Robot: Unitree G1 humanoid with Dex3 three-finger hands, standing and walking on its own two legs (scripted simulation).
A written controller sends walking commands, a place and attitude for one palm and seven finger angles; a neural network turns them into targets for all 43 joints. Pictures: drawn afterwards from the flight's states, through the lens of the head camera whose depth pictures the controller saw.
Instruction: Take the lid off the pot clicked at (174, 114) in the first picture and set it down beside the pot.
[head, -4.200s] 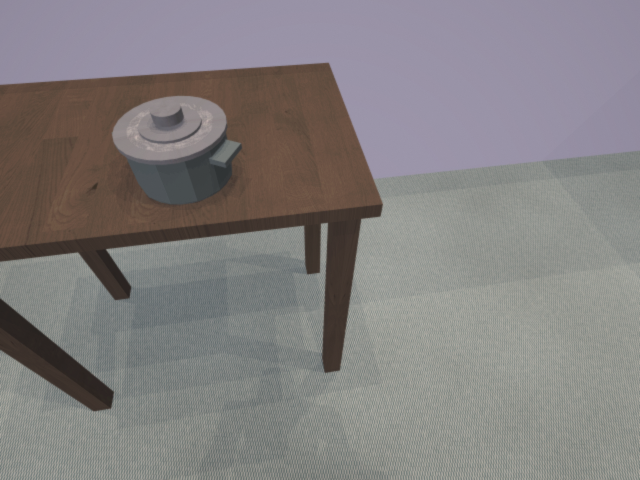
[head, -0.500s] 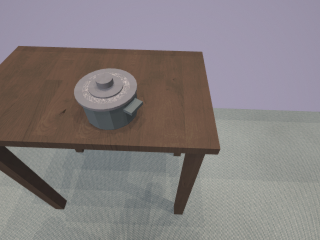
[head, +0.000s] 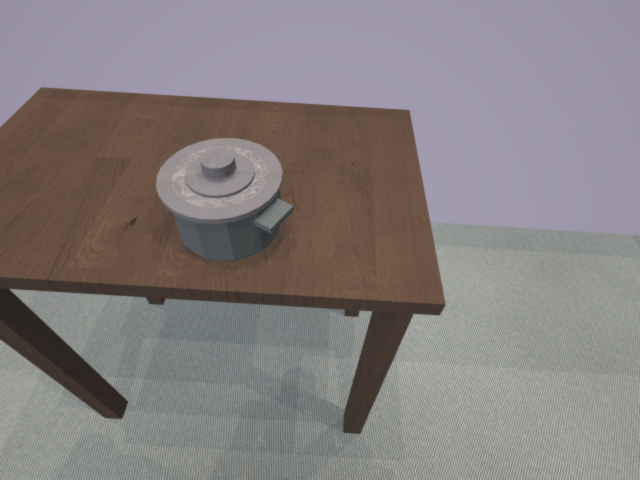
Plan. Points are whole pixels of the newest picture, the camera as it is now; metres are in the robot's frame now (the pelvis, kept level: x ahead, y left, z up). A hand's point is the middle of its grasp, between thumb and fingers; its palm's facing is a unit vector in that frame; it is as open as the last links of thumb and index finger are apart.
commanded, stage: look again from close up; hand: left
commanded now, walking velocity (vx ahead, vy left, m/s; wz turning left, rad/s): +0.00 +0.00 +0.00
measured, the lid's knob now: (218, 162) +0.47 +0.17 +0.14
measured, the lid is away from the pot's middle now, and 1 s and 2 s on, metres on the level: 0.00 0.00 0.00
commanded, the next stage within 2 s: lift the closed hand beside the body in 0.50 s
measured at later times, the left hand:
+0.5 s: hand out of the picture +0.01 +0.18 -0.17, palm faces +0.03 -0.98 -0.20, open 7.4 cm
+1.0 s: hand out of the picture +0.10 +0.21 -0.02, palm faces +0.28 -0.90 -0.32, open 4.5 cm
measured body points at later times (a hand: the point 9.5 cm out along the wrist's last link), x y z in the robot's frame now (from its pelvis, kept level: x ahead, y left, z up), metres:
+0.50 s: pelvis -0.01 +0.00 +0.00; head +0.01 +0.01 +0.45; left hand +0.01 +0.23 -0.16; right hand -0.01 -0.22 -0.16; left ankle -0.06 +0.13 -0.74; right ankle +0.00 -0.12 -0.74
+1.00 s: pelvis -0.03 -0.01 +0.00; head -0.02 -0.01 +0.45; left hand +0.08 +0.26 +0.00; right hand +0.20 -0.24 -0.05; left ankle -0.06 +0.13 -0.74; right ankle +0.00 -0.12 -0.74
